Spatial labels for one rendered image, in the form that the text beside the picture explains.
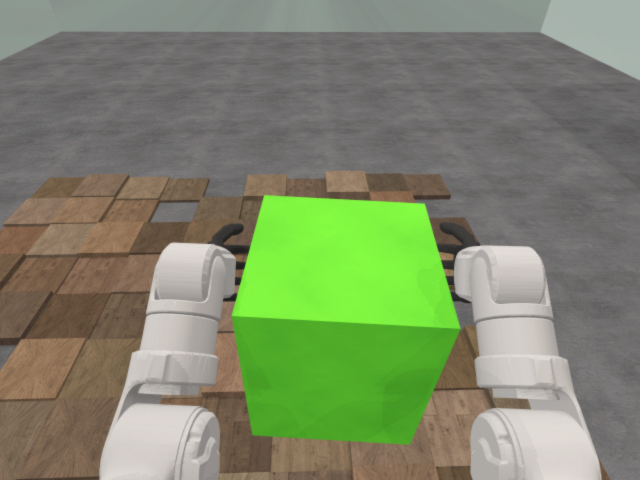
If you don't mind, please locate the right robot forearm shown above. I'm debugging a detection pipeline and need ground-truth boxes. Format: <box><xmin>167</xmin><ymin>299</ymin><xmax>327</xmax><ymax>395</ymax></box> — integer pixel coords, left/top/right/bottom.
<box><xmin>454</xmin><ymin>245</ymin><xmax>602</xmax><ymax>480</ymax></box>

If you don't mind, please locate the left robot forearm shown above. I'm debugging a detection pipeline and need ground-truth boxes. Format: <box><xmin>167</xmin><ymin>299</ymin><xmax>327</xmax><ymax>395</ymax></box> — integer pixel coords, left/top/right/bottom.
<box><xmin>99</xmin><ymin>243</ymin><xmax>236</xmax><ymax>480</ymax></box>

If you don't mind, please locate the right robot hand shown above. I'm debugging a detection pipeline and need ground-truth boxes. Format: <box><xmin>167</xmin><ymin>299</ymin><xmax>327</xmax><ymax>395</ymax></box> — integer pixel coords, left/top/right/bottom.
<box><xmin>436</xmin><ymin>222</ymin><xmax>480</xmax><ymax>303</ymax></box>

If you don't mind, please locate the right robot upper arm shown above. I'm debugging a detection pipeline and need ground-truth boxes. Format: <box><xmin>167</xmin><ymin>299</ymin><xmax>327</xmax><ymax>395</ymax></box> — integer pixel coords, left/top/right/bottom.
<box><xmin>470</xmin><ymin>408</ymin><xmax>600</xmax><ymax>480</ymax></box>

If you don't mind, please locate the left robot hand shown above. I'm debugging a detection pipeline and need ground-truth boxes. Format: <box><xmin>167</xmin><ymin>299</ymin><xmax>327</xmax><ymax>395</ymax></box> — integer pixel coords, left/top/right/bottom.
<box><xmin>207</xmin><ymin>223</ymin><xmax>250</xmax><ymax>301</ymax></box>

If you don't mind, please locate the left robot upper arm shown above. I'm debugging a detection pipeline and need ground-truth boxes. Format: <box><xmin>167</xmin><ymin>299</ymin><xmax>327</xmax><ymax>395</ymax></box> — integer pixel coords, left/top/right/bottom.
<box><xmin>100</xmin><ymin>403</ymin><xmax>220</xmax><ymax>480</ymax></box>

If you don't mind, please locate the carton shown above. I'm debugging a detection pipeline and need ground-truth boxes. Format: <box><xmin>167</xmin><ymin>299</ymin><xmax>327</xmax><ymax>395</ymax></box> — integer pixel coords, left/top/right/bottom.
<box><xmin>232</xmin><ymin>195</ymin><xmax>461</xmax><ymax>445</ymax></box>

